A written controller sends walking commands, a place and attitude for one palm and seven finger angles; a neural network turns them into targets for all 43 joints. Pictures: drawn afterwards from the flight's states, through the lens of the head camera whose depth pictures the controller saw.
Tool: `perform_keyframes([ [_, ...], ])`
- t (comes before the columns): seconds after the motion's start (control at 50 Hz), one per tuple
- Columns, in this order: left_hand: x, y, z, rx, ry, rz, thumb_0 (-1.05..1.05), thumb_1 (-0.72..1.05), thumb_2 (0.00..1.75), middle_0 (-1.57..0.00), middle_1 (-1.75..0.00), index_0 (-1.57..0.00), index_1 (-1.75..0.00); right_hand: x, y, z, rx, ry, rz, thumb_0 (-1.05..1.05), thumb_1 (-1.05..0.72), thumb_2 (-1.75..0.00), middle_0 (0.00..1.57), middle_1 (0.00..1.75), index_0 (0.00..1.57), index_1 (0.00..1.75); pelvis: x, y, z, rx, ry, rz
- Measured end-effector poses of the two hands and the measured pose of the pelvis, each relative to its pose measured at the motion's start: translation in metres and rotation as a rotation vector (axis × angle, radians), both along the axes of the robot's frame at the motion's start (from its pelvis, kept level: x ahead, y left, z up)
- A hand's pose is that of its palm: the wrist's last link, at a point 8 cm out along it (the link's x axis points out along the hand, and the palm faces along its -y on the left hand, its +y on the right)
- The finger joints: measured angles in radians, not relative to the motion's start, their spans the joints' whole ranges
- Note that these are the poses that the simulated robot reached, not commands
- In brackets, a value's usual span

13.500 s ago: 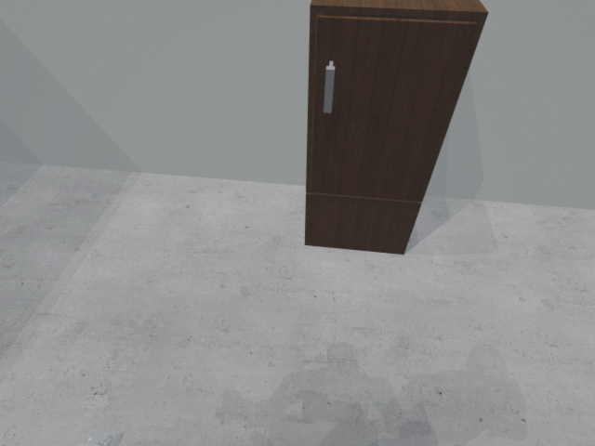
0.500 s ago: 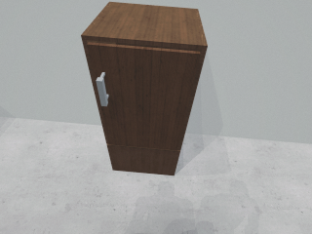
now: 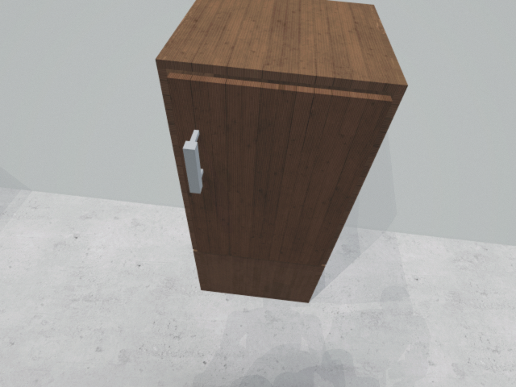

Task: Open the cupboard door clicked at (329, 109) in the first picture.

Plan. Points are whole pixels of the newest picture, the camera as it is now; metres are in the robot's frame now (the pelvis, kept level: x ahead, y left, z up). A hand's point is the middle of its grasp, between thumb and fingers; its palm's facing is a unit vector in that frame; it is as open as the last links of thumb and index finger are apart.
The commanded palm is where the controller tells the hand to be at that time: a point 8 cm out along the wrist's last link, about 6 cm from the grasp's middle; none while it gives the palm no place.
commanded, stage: come to a stop and stand still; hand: left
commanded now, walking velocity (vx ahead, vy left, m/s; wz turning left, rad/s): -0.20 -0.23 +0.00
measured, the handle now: (195, 161) +0.53 +0.16 +0.02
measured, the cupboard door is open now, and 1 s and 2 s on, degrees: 0 0 0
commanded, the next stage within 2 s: look again from close up in 1.32 s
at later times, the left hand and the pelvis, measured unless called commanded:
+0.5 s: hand out of the picture +0.08 +0.21 -0.17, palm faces -0.02 -0.98 -0.20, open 7.4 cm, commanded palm none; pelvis +0.00 +0.03 +0.00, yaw -2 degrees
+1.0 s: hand out of the picture +0.02 +0.24 -0.14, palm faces -0.04 -0.96 -0.27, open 7.4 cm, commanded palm none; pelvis -0.05 +0.04 +0.01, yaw -2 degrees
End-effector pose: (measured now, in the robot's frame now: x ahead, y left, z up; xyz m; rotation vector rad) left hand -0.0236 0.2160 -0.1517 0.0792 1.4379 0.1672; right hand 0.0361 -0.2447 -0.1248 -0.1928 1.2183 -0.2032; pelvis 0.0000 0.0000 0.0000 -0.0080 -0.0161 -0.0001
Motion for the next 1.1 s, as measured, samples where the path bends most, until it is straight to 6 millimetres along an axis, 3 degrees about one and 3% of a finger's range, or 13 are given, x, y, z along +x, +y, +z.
perform_keyframes([
  [0.12, 0.050, 0.019, 0.019, 0.047, -0.076, -0.035, 0.00, 0.91, 0.90, -0.20, -0.30, -0.19, -0.30, 0.021, 0.020, 0.002, 0.033, 0.038, 0.007, 0.01, -0.92, -0.90, 0.20, 0.30, 0.20, 0.30, 0.015, 0.005, 0.012, 0.013, 0.006, -0.013],
  [0.24, 0.080, 0.021, 0.029, 0.088, -0.115, -0.096, 0.00, 0.91, 0.90, -0.20, -0.30, -0.19, -0.30, 0.031, 0.016, -0.010, 0.057, 0.038, -0.053, 0.01, -0.92, -0.90, 0.20, 0.30, 0.21, 0.30, 0.020, 0.002, 0.010, 0.008, 0.012, -0.033],
  [0.38, 0.092, 0.022, 0.026, 0.070, -0.164, -0.100, 0.00, 0.90, 0.90, -0.20, -0.30, -0.20, -0.30, 0.025, 0.021, -0.006, 0.041, 0.070, -0.067, 0.01, -0.92, -0.90, 0.20, 0.30, 0.20, 0.30, 0.011, 0.012, 0.010, -0.006, 0.010, -0.020],
  [0.48, 0.097, 0.037, 0.013, 0.054, -0.204, -0.122, 0.00, 0.91, 0.90, -0.20, -0.30, -0.20, -0.30, 0.016, 0.034, 0.000, 0.009, 0.006, -0.043, 0.01, -0.91, -0.90, 0.20, 0.30, 0.20, 0.30, 0.004, 0.026, 0.002, -0.002, 0.006, -0.019],
  [0.64, 0.107, 0.054, 0.034, 0.079, -0.298, -0.181, 0.00, 0.91, 0.90, -0.20, -0.30, -0.20, -0.30, -0.007, 0.039, 0.005, 0.002, -0.098, -0.073, 0.01, -0.91, -0.90, 0.20, 0.30, 0.20, 0.30, -0.010, 0.039, 0.005, 0.012, -0.017, -0.067],
  [0.88, 0.070, 0.070, 0.046, 0.123, -0.308, -0.185, 0.00, 0.90, 0.90, -0.20, -0.30, -0.20, -0.30, -0.063, 0.041, 0.000, 0.039, -0.018, -0.069, 0.01, -0.91, -0.90, 0.20, 0.30, 0.20, 0.30, -0.039, 0.041, 0.010, 0.014, -0.028, -0.048],
  [1.0, 0.038, 0.071, 0.044, 0.118, -0.243, -0.161, 0.00, 0.90, 0.90, -0.20, -0.30, -0.20, -0.30, -0.088, 0.037, 0.002, 0.039, 0.056, -0.064, 0.01, -0.91, -0.90, 0.20, 0.30, 0.20, 0.30, -0.047, 0.039, 0.015, 0.016, -0.026, -0.040],
  [1.1, 0.006, 0.066, 0.041, 0.112, -0.168, -0.134, 0.00, 0.90, 0.90, -0.20, -0.30, -0.20, -0.30, -0.093, 0.030, 0.002, 0.037, 0.082, -0.061, 0.01, -0.91, -0.90, 0.20, 0.30, 0.20, 0.30, -0.050, 0.035, 0.017, 0.018, -0.024, -0.035],
])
